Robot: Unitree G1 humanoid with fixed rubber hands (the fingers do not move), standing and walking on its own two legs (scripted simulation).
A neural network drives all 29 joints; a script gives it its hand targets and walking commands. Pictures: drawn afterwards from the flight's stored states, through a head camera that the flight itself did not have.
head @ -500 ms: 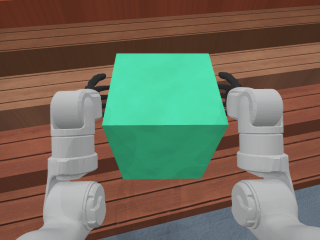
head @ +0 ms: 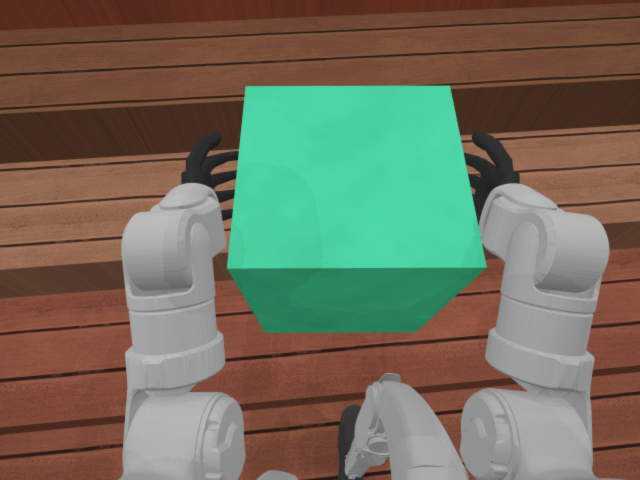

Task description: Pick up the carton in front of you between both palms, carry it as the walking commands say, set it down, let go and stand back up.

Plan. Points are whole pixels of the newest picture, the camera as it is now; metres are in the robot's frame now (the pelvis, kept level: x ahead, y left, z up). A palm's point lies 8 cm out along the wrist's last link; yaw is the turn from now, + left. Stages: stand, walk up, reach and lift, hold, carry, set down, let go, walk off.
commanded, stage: carry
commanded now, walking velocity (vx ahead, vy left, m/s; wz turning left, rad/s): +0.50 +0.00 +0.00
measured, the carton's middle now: (343, 227) +0.41 +0.02 +0.04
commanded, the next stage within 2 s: none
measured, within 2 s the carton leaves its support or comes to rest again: neither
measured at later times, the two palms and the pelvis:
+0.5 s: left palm out of the picture +0.74 +0.11 +0.39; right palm out of the picture +0.70 -0.18 +0.37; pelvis +0.35 +0.01 +0.22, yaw +2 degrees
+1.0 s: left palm out of the picture +1.01 +0.09 +0.50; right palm out of the picture +1.07 -0.20 +0.51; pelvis +0.65 -0.11 +0.37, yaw +1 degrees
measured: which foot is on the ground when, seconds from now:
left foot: up 0.00-0.36, down 0.38-0.88, up 0.90-1.00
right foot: down 0.00-0.38, up 0.40-0.84, down 0.86-1.00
